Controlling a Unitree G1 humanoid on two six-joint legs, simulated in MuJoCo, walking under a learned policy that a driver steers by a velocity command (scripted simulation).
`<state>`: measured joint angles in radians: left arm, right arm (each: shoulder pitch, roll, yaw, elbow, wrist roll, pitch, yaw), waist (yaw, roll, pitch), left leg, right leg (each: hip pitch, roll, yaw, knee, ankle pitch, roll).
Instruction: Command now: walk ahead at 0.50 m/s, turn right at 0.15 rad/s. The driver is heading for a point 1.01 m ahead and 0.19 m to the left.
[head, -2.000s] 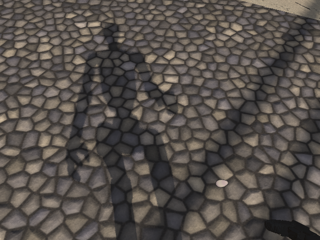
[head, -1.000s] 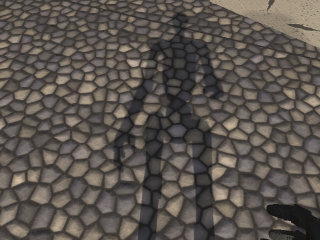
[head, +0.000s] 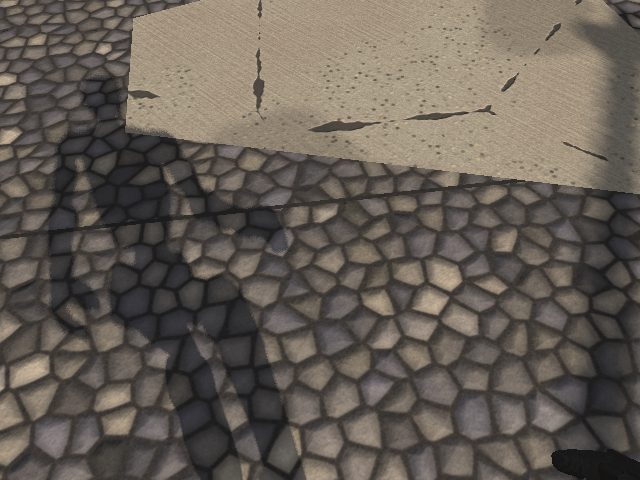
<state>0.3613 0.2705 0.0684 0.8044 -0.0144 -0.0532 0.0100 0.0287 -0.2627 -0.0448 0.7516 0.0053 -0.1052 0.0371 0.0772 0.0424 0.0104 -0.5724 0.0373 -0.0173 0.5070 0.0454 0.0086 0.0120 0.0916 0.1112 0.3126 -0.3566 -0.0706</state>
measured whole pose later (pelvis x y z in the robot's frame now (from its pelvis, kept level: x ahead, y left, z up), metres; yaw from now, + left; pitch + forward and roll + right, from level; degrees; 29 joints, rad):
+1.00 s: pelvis +0.53 +0.09 -0.01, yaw +24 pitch +3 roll -2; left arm 0.39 0.30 0.08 0.88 -0.03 -0.07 -0.01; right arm 0.04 -0.27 -0.04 0.63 0.01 -0.04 0.05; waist 0.10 0.03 0.02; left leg -0.54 0.05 0.00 0.57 -0.11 0.06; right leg 0.06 -0.04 -0.17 0.29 -0.38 0.05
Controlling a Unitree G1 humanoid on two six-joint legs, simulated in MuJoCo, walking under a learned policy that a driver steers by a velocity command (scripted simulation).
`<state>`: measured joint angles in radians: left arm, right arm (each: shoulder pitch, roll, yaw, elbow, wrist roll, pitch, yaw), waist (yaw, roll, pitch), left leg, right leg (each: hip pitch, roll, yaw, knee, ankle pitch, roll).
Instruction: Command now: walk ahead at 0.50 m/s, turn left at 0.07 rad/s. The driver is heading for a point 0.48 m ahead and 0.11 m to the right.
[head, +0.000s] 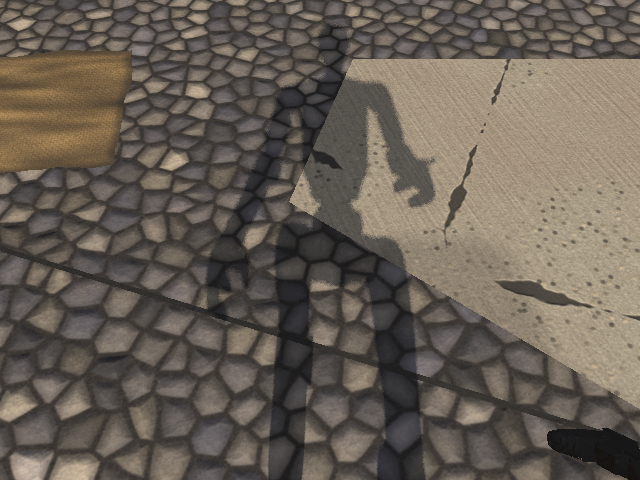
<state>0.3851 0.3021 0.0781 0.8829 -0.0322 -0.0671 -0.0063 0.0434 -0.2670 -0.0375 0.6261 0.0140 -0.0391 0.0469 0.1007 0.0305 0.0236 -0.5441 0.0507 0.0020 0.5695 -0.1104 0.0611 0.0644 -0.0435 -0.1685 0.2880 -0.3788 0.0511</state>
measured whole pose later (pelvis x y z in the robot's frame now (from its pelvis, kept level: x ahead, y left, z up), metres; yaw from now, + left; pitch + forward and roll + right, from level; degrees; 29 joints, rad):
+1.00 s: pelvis +0.44 -0.07 +0.01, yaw -19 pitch +1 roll -2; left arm 0.16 0.24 0.03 0.85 0.01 -0.02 0.00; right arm 0.15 -0.26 -0.05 0.84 -0.01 -0.02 -0.02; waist 0.00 0.04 0.01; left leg -0.38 0.08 -0.04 0.52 -0.10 -0.03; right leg -0.20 0.09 -0.02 0.43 -0.25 -0.06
